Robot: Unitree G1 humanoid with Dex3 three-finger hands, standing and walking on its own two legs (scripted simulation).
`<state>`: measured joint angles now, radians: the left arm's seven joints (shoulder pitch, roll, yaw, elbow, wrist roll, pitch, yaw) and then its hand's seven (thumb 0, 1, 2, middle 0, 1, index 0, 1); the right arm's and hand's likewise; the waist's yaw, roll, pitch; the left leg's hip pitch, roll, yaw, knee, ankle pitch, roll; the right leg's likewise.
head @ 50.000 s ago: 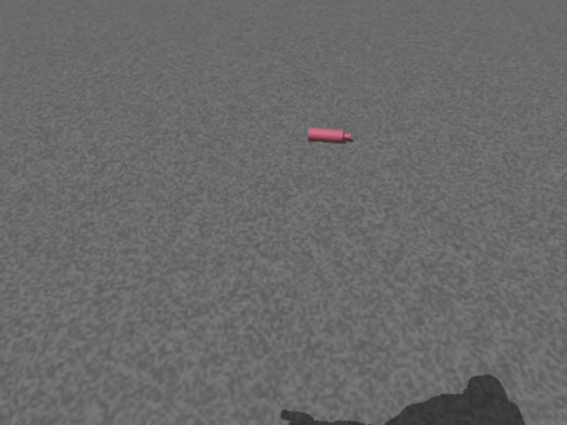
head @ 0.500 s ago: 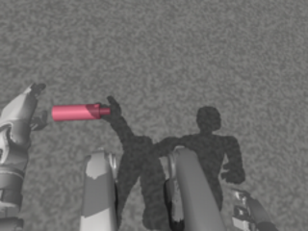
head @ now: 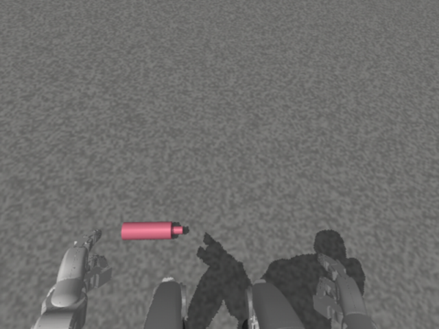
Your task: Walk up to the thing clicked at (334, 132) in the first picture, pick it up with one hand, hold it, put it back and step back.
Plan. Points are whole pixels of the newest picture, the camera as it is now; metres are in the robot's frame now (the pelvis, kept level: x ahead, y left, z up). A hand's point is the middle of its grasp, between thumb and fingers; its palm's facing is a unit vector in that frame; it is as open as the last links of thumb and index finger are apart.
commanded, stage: home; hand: left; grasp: from above
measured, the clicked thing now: (153, 230) +0.50 +0.21 -0.61
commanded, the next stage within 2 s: none
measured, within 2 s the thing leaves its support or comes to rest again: neither
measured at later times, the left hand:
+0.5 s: hand (100, 295) +0.19 +0.18 +0.03, palm faces +0.09 -0.98 -0.20, open 7.4 cm
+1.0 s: hand (101, 293) +0.19 +0.18 +0.03, palm faces +0.08 -0.98 -0.21, open 7.4 cm
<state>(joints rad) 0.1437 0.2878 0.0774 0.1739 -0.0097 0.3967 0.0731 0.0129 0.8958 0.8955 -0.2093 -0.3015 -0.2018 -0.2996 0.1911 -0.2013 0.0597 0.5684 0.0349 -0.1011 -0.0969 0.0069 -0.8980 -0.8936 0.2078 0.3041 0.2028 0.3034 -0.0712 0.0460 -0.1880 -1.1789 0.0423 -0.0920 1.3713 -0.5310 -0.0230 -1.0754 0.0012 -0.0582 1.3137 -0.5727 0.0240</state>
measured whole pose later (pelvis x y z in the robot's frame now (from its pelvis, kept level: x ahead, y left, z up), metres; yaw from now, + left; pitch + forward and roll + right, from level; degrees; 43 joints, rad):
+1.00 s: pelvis +0.04 -0.01 +0.07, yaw +2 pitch +9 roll -3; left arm 0.50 0.22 0.03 -0.11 -0.05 0.46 0.02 0.01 0.90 0.90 -0.20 -0.30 -0.20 -0.30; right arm 0.31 -0.22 0.04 0.56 0.00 -0.25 -0.19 0.01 -0.90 -0.89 0.21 0.30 0.20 0.30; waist -0.04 0.06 -0.16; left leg -0.71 0.04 -0.07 1.00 -0.45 -0.03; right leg -0.61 -0.01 -0.05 0.95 -0.49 0.02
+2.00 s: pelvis +0.04 -0.01 +0.07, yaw +1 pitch +10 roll -3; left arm 0.51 0.23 0.03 -0.14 -0.06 0.46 0.02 0.01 0.90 0.90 -0.20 -0.30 -0.20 -0.30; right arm 0.30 -0.22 0.03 0.55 0.00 -0.24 -0.18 0.01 -0.90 -0.89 0.21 0.30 0.20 0.30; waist -0.04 0.05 -0.17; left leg -0.72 0.04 -0.06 1.01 -0.47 -0.02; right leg -0.62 -0.01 -0.05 0.95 -0.50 0.02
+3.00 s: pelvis +0.04 +0.01 +0.13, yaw +3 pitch -3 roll -1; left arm 0.24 0.28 0.04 0.98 0.04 0.02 0.03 0.01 0.90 0.90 -0.21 -0.30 -0.20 -0.30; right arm 0.17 -0.28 -0.04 1.01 -0.04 0.00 -0.01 0.01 -0.90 -0.89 0.21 0.30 0.20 0.30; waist 0.02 0.01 0.05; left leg -0.26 -0.01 -0.03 0.58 -0.26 0.01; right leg -0.18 -0.05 -0.03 0.53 -0.30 0.05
